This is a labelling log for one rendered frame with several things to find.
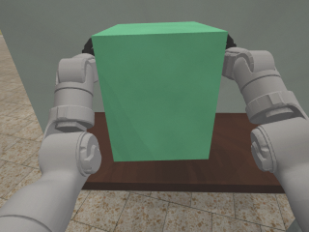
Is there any table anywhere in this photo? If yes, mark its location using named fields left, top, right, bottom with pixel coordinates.
left=81, top=112, right=302, bottom=232

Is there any left robot hand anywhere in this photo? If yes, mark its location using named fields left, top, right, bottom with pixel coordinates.
left=82, top=38, right=95, bottom=56

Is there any robot left forearm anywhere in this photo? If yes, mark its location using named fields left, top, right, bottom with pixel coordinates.
left=38, top=53, right=98, bottom=170

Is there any robot right upper arm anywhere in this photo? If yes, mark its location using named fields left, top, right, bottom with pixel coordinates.
left=250, top=117, right=309, bottom=232

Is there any robot left upper arm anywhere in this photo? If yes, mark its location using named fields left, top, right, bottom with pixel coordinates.
left=0, top=131, right=102, bottom=232

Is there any robot right forearm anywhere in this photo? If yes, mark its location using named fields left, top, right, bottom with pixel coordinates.
left=221, top=47, right=309, bottom=125

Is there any carton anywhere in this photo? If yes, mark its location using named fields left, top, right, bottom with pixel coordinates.
left=91, top=21, right=228, bottom=162

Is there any right robot hand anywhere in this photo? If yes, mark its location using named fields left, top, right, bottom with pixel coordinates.
left=225, top=34, right=237, bottom=49

